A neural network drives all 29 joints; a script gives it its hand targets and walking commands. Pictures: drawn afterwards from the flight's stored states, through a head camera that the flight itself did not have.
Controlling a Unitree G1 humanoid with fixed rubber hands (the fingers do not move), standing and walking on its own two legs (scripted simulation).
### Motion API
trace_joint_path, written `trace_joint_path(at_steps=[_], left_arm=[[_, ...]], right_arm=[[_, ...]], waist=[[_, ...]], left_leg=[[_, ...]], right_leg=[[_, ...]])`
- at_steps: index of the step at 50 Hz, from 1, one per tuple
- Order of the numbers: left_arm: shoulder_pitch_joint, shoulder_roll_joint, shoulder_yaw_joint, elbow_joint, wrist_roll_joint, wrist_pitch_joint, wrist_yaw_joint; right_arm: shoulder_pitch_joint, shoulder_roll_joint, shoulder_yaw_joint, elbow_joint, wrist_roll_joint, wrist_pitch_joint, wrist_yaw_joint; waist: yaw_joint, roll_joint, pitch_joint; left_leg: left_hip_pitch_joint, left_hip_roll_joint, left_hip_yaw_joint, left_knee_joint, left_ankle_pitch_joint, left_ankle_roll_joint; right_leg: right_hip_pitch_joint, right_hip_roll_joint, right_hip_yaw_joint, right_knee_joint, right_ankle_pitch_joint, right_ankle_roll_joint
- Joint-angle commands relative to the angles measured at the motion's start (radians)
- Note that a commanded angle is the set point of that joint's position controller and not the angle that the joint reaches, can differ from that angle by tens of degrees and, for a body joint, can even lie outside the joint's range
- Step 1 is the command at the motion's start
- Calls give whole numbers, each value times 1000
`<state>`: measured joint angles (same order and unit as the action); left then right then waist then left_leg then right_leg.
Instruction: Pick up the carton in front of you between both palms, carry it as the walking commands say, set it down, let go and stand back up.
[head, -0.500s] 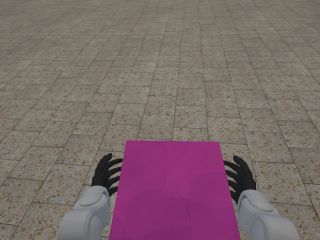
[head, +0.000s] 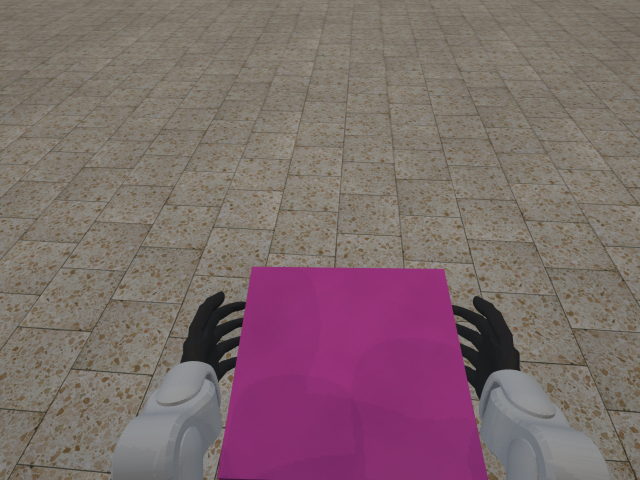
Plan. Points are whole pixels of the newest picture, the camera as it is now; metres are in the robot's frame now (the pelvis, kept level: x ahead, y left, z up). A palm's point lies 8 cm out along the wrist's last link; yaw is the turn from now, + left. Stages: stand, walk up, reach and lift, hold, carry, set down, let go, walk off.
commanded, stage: carry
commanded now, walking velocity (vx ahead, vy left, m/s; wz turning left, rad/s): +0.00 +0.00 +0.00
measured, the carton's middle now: (344, 396) +0.24 +0.00 +0.02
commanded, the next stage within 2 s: none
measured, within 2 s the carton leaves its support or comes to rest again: neither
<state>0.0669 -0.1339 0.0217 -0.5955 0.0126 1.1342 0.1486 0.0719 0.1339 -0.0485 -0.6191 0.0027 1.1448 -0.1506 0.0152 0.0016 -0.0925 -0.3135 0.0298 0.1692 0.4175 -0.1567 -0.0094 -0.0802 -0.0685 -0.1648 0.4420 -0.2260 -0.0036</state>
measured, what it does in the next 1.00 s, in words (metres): steps on the spot: left foot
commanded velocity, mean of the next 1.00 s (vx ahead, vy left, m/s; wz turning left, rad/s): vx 0.00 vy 0.00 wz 0.00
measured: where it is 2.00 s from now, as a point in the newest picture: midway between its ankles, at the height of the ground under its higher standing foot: outside the picture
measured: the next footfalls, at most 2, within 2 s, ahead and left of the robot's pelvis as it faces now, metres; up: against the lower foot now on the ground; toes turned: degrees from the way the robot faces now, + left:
left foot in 0.02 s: +0.07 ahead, +0.11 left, +0.00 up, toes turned -20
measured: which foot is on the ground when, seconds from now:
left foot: up 0.00-0.00, down 0.02-1.00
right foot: down 0.00-1.00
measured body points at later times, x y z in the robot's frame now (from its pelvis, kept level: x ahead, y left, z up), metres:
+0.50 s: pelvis +0.05 -0.01 -0.02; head +0.03 -0.02 +0.43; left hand +0.30 +0.13 +0.06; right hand +0.28 -0.17 +0.06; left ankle +0.03 +0.10 -0.75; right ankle -0.08 -0.11 -0.75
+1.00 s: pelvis +0.00 -0.02 -0.02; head -0.01 -0.03 +0.43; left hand +0.30 +0.12 +0.00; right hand +0.29 -0.19 +0.00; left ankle +0.03 +0.10 -0.75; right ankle -0.08 -0.11 -0.75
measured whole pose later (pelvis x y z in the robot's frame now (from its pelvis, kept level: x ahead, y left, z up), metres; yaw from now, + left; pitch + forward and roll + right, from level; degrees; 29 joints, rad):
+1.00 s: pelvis +0.00 -0.02 -0.02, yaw -3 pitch +2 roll +1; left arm -0.14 -0.13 0.13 0.09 0.21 0.76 0.04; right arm -0.14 0.13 -0.12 0.09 -0.20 0.76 -0.04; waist 0.00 0.00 -0.08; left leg -0.32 0.07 0.17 0.53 -0.24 0.00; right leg -0.14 -0.04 -0.13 0.50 -0.40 -0.01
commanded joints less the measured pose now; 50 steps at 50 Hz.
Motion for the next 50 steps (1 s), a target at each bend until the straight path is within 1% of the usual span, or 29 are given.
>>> trace_joint_path(at_steps=[1, 2, 3, 4, 5, 6, 7, 8, 11, 15, 17, 19, 22, 23, 27, 28, 29, 31, 33, 35, 38, 40, 41, 43, 45, 46, 47, 49, 50], left_arm=[[-284, -624, -550, -90, -184, 9, -32], [-323, -620, -559, -126, -179, 12, -35], [-331, -635, -562, -75, -184, 26, -43], [-381, -634, -578, -90, -216, 32, -55], [-368, -633, -564, -59, -206, 37, -55], [-318, -611, -558, -34, -202, 35, -53], [-343, -607, -555, -34, -184, 31, -52], [-359, -617, -533, -6, -173, 28, -51], [-368, -706, -554, -40, -199, 1, -60], [-314, -689, -538, -61, -172, -15, -47], [-283, -680, -552, -80, -168, -16, -47], [-268, -658, -548, -36, -165, -8, -54], [-271, -620, -552, 10, -156, -10, -64], [-292, -589, -535, 17, -144, -14, -73], [-313, -543, -502, 82, -107, -48, -104], [-336, -514, -491, 129, -97, -56, -108], [-351, -506, -465, 155, -100, -76, -115], [-390, -556, -506, 157, -120, -106, -141], [-411, -631, -508, 203, -115, -136, -172], [-419, -560, -472, 247, -90, -164, -174], [-445, -562, -443, 303, -53, -211, -186], [-466, -614, -444, 375, -61, -245, -209], [-471, -607, -412, 406, -36, -264, -214], [-511, -613, -396, 452, -23, -313, -233], [-540, -628, -386, 498, -9, -349, -241], [-562, -647, -388, 540, -15, -368, -251], [-569, -629, -349, 578, 10, -384, -257], [-583, -647, -348, 642, 7, -434, -271], [-651, -689, -368, 642, -10, -469, -288]], right_arm=[[-219, 606, 532, -7, 139, -3, 28], [-249, 594, 531, -16, 136, -7, 25], [-276, 602, 514, -11, 113, -1, 24], [-295, 619, 501, -2, 128, 5, 21], [-289, 623, 492, 30, 110, 7, 21], [-248, 635, 502, 60, 108, 9, 21], [-253, 650, 484, 78, 92, 5, 23], [-289, 646, 499, 57, 94, 2, 25], [-404, 743, 584, -31, 167, -23, 41], [-350, 722, 605, -37, 177, -27, 40], [-301, 696, 599, -34, 168, -27, 42], [-291, 659, 590, -15, 167, -22, 48], [-277, 604, 588, 30, 133, -22, 63], [-293, 613, 575, 57, 135, -24, 72], [-312, 553, 536, 130, 89, -57, 101], [-324, 540, 511, 167, 89, -71, 110], [-343, 513, 496, 179, 58, -89, 111], [-367, 560, 520, 196, 75, -119, 136], [-440, 622, 544, 198, 86, -155, 160], [-413, 561, 500, 271, 57, -178, 166], [-432, 567, 465, 344, 33, -226, 184], [-482, 613, 485, 365, 42, -262, 202], [-491, 601, 480, 418, 25, -274, 209], [-517, 618, 445, 475, 5, -320, 225], [-553, 624, 414, 526, 1, -363, 238], [-571, 637, 417, 548, 6, -383, 246], [-566, 637, 386, 608, -24, -391, 252], [-604, 655, 375, 657, -12, -445, 270], [-626, 696, 390, 690, -18, -470, 283]], waist=[[-16, 71, -270], [-13, 173, -270], [-14, 160, -239], [-6, 114, -164], [0, 95, -125], [-15, 78, -166], [-25, 56, -183], [-23, 29, -162], [-13, -68, -214], [-11, -50, -254], [-6, 4, -270], [-12, -26, -227], [-11, -18, -185], [-18, -4, -178], [-17, 1, -176], [-12, 19, -189], [-14, -21, -178], [-10, -4, -215], [-11, -27, -229], [-11, -42, -179], [-11, -9, -184], [-16, 2, -187], [-9, -49, -182], [-16, -50, -173], [-8, 13, -188], [-10, 16, -192], [-11, -25, -165], [-17, 17, -180], [-18, -2, -191]], left_leg=[[497, 166, -158, -3, 862, 80], [470, 248, -183, 50, 1149, 146], [403, 247, -176, 42, 1073, 155], [309, 251, -173, 30, 828, 168], [248, 226, -151, 53, 631, 126], [223, 164, -108, 88, 445, 79], [150, 135, -114, 71, 317, 62], [108, 108, -99, 85, 293, 55], [162, 131, -117, 131, 521, 60], [166, 114, -85, 184, 517, 46], [160, 93, -71, 197, 495, 36], [139, 90, -56, 196, 498, 31], [129, 109, -77, 161, 486, 34], [128, 109, -83, 140, 401, 29], [155, 133, -98, 134, 450, 35], [157, 135, -98, 141, 459, 41], [151, 132, -92, 141, 435, 34], [153, 130, -92, 137, 431, 36], [167, 121, -89, 139, 405, 31], [152, 117, -82, 129, 389, 29], [144, 126, -82, 105, 299, 36], [153, 127, -90, 114, 306, 32], [125, 128, -90, 105, 302, 31], [136, 127, -91, 99, 288, 27], [146, 129, -83, 94, 303, 29], [146, 132, -87, 95, 269, 30], [150, 126, -96, 85, 257, 27], [159, 123, -88, 71, 264, 21], [175, 132, -88, 79, 247, 26]], right_leg=[[-247, -35, 23, 204, 172, 34], [-240, 9, 72, 229, -240, 29], [-249, 26, 110, 139, -307, 13], [-229, 3, 106, 17, -250, 8], [-175, -51, 101, -102, -91, -2], [-119, -70, 124, -85, 133, 14], [-78, -95, 143, -24, 248, 18], [-62, -90, 147, 13, 325, 17], [-66, -78, 100, 60, 405, 24], [-28, -89, 107, 83, 609, 16], [-5, -103, 115, 101, 689, 16], [-16, -82, 97, 84, 693, 22], [-41, -78, 91, 47, 566, 27], [-41, -82, 92, 41, 505, 16], [-58, -78, 87, 28, 413, 15], [-43, -84, 92, 37, 439, 15], [-50, -91, 96, 30, 471, 11], [-14, -97, 98, 50, 512, 6], [-17, -98, 93, 39, 488, 6], [-40, -93, 95, 25, 479, 7], [-47, -92, 90, 6, 331, 0], [-55, -84, 95, -3, 351, -3], [-39, -78, 82, -8, 330, 3], [-70, -82, 89, -2, 325, -5], [-58, -82, 86, 9, 273, -13], [-70, -77, 96, 8, 262, -13], [-93, -82, 113, -12, 243, -16], [-96, -75, 88, -3, 214, -11], [-91, -79, 111, -14, 206, -12]])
